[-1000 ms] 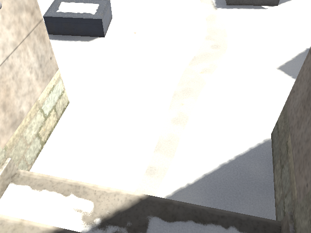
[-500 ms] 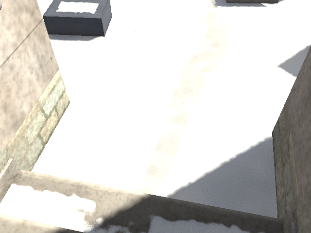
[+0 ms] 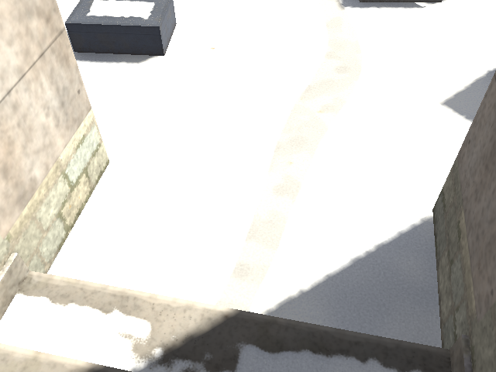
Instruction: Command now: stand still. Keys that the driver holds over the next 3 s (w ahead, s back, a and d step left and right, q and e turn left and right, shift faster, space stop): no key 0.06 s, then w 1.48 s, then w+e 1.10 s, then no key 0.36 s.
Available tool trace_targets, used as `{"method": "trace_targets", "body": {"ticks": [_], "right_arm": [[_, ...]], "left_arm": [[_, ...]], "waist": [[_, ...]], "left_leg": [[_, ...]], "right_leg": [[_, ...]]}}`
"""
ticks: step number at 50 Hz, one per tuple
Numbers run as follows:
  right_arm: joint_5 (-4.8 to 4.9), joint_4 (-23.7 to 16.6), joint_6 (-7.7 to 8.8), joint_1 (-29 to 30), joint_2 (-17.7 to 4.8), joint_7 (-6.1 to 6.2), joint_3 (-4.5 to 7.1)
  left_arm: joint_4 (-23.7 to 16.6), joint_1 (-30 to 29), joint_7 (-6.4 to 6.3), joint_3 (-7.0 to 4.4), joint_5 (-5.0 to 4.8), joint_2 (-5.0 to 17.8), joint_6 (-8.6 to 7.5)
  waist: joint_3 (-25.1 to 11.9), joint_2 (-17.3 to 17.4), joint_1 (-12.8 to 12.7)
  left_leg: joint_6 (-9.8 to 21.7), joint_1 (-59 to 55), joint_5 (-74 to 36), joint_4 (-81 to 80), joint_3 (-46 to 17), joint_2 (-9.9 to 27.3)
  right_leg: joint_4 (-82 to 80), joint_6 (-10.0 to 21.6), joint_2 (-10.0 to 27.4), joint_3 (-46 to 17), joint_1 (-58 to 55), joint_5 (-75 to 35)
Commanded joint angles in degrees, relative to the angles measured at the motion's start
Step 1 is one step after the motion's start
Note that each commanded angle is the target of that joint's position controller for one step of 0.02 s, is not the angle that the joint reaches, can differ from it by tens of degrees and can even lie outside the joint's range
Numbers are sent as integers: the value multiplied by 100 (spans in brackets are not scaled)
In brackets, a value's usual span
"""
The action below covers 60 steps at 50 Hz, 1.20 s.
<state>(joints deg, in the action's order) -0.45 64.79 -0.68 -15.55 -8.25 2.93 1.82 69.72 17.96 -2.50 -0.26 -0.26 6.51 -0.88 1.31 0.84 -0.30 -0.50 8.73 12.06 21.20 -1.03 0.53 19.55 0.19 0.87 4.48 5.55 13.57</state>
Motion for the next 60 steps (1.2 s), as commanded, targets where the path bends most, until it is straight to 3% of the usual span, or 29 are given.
{"method": "trace_targets", "body": {"ticks": [1,7,12,13,15,16,17,19,20,22,23,28,29,30,31,32,33,34,35,36,38,39,41,44,47,50,54,57,60], "right_arm": [[-1,-62,21,-376,-414,9,58],[-55,-184,-41,-353,-532,-21,151],[-219,-493,-13,272,-296,-106,148],[-175,-397,423,-224,-348,-333,287],[-240,84,763,-1578,-217,-411,369],[-197,113,459,-1981,-371,-273,305],[-211,235,407,-2472,-1037,-229,469],[-193,122,362,-2083,-902,-198,369],[-551,147,703,-2535,-493,-434,260],[-561,68,857,-1775,26,-432,59],[-294,-208,676,-1121,-723,-278,200],[-22,-137,703,-1330,-368,-68,34],[-815,-60,844,-1871,23,-306,-255],[12,-228,737,-1129,-507,-187,4],[66,-314,657,-1275,-668,-166,10],[-10,-299,635,-1365,-622,-141,-2],[-735,173,690,-2418,-236,-328,-234],[-199,-195,613,-1418,-639,-143,6],[-154,-223,505,-1682,-700,-39,25],[-806,173,534,-2538,-704,-443,-168],[-598,-179,630,-1160,-1171,-923,46],[-416,175,627,-2951,-535,-1140,81],[-110,-955,852,-1248,-571,-971,43],[-441,-1081,685,-723,-395,-495,-111],[-604,-1140,496,-314,-418,-599,-96],[-609,-1272,520,-346,-401,-652,-253],[-732,-1618,517,1436,-459,-683,-382],[-573,-1852,349,1683,-519,-803,-430],[-473,-2077,328,1869,-924,-776,-360]], "left_arm": [[23,530,-11,-49,1,398,-6],[-39,657,5,-198,0,642,65],[-157,1306,-37,-443,-11,946,9],[-360,1143,320,-422,674,953,-240],[-842,42,490,-499,556,896,-430],[-1031,-434,271,-444,83,864,-291],[-1277,-485,215,-435,85,661,-291],[-1386,-541,174,-504,217,834,-249],[-1572,-361,282,-358,614,87,-504],[-1687,-38,413,-302,710,114,-588],[-1514,-103,333,-582,199,1114,-339],[-1909,-1281,482,-370,217,668,-238],[-1821,-455,716,69,705,-130,-317],[-1906,-1323,613,-294,184,719,-195],[-2080,-1615,534,-276,123,822,-158],[-2187,-1840,468,-258,96,841,-143],[-2135,-1293,660,8,768,506,-222],[-2178,-1904,456,-230,-3,914,-136],[-2125,-1904,368,-202,-39,985,-155],[-1631,-8,620,-107,717,818,-296],[-682,2883,626,-636,726,1821,-403],[-721,3041,783,-565,730,1983,-406],[-711,2251,929,-631,606,2105,-504],[-1322,-275,751,81,722,130,-579],[-1230,275,485,135,473,321,-771],[-981,1148,581,50,607,1064,-800],[-403,3056,65,290,523,161,-641],[-631,2371,396,248,550,552,-502],[-728,2004,486,180,462,779,-626]], "waist": [[239,-87,2],[346,-357,-43],[916,-747,-346],[1650,-348,-37],[883,-136,636],[300,20,1026],[396,1329,1077],[909,307,686],[710,458,789],[765,-424,274],[547,-29,-45],[488,298,271],[615,-28,149],[423,218,293],[479,432,462],[646,405,555],[898,-295,364],[916,392,588],[989,335,830],[401,-479,-14],[35,-1343,-1614],[-1821,-2223,-669],[-692,-750,-769],[422,725,318],[249,-202,55],[-172,-184,117],[170,-22,-978],[677,-503,-663],[906,-142,-594]], "left_leg": [[286,89,-1116,-259,-395,537],[464,479,1325,180,25,-25],[472,1878,1330,1692,629,-139],[556,1599,1760,1737,333,154],[552,-1155,1018,1166,495,-67],[927,-1665,1666,410,-765,445],[1534,-1913,2277,-564,-2894,1521],[1815,-1161,1480,-409,-2994,1779],[2357,-830,1775,-542,-3307,1925],[1948,-84,1282,-158,-1879,1588],[1384,-302,23,-15,-1595,1197],[1067,950,-21,785,-453,516],[1156,2346,496,1001,8,515],[1040,1821,235,701,-261,394],[1039,1912,60,1149,-381,526],[1043,1519,-120,1379,-376,540],[1011,1857,816,1837,-456,800],[1035,856,-148,1883,-313,472],[1060,611,-675,2523,-478,484],[995,1131,-741,3467,-774,837],[754,2446,-534,6897,-440,-53],[696,3741,3407,9624,-454,-741],[634,6400,2781,10343,-357,-485],[713,4608,-1090,6348,-1171,1069],[544,2841,-1884,3987,-121,846],[245,2627,-1753,4091,87,610],[216,6115,-3928,1382,-638,1121],[310,2382,-4000,1447,335,654],[327,2387,-2836,913,23,695]], "right_leg": [[-331,79,573,-433,170,-983],[-362,356,342,-502,351,1851],[-774,1169,1435,-2002,443,3258],[-613,1737,2066,-2100,1484,3350],[557,1572,1197,-1139,3059,3227],[1800,824,257,-394,3376,1838],[3578,610,-184,-49,4134,1948],[4262,557,205,-818,4548,1602],[5433,903,73,-1619,4695,1271],[5013,1215,362,-1520,4547,261],[4254,740,371,-1183,4195,-361],[1866,305,199,-533,2743,-3630],[1499,651,763,-1010,1718,-5030],[1586,388,-170,83,1550,-4229],[1725,363,48,-175,1424,-3972],[1466,320,57,-167,1743,-3602],[1041,562,774,-911,1474,-4007],[813,220,-49,223,1986,-3319],[429,244,276,-299,1888,-2946],[985,415,560,-729,113,-3317],[199,915,451,-448,-2186,-3090],[2176,2116,1523,-1721,-4367,-6191],[1066,2722,2366,-3340,-3273,-3511],[-247,2053,1831,-2518,1425,-813],[83,1914,777,-1237,3150,-753],[896,1824,1002,-1387,2469,-2539],[2094,1682,1104,-2343,-855,-348],[1356,1580,699,-1759,2765,1085],[1776,1516,960,-2093,1792,576]]}}
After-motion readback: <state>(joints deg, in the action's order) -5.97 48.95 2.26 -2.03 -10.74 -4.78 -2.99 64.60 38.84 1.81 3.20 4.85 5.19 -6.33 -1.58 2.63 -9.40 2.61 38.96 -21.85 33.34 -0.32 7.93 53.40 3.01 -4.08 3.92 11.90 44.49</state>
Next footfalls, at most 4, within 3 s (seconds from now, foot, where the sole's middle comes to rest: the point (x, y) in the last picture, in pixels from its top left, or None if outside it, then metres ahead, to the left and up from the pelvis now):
0.74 right None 0.35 -0.10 -0.93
1.30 left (217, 350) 0.70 0.15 -1.08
1.86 right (289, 275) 1.08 -0.12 -1.23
2.24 left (244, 223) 1.35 0.07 -1.23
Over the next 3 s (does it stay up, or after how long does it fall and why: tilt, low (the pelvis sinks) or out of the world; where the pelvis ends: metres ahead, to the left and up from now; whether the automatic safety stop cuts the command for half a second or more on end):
stays up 1.43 -0.17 -0.46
